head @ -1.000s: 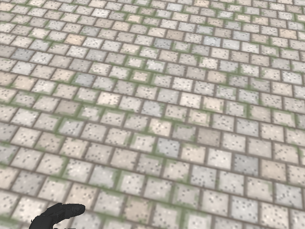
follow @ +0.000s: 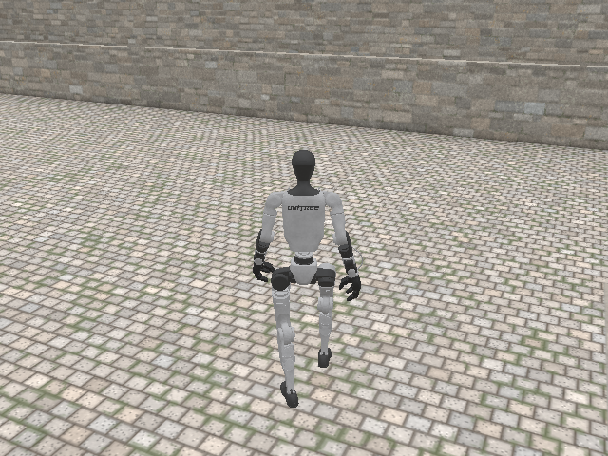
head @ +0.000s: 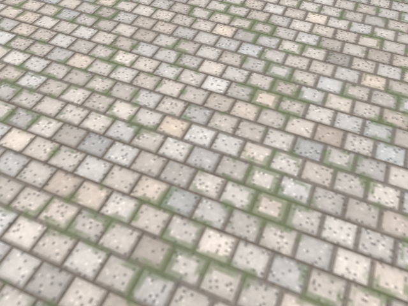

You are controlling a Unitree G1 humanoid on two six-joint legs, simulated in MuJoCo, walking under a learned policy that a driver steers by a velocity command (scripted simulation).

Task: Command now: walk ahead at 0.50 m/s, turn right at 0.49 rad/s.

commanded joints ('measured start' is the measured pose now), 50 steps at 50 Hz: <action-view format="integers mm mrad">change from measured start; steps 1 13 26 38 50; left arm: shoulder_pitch -84 136 335 269 138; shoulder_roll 46 148 206 127 66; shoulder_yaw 4 49 62 29 -24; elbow -96 -22 -8 -33 -7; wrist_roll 2 -40 -26 -10 -14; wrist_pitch -14 -46 -54 -13 23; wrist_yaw -3 62 72 65 70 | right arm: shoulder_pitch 13 -98 -478 -166 -156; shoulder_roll -156 -115 -112 -100 -150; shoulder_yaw -32 -16 5 5 4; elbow -31 -164 -309 -209 -125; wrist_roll -2 -30 -10 11 10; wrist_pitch -1 39 42 10 51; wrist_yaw -11 23 43 13 20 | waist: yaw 12 6 136 52 58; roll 99 37 -38 151 163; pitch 63 -49 -4 -112 -112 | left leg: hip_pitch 1 -654 -765 -199 -383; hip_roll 305 145 67 290 228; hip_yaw -32 -299 -278 -471 -351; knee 35 961 432 128 113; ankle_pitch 804 21 288 911 429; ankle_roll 90 -54 -78 158 138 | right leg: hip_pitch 26 468 627 146 468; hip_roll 44 -78 -43 122 95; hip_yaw -60 365 419 207 73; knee -78 -492 -430 439 -189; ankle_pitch -78 191 258 -393 -194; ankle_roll -53 -230 -169 53 56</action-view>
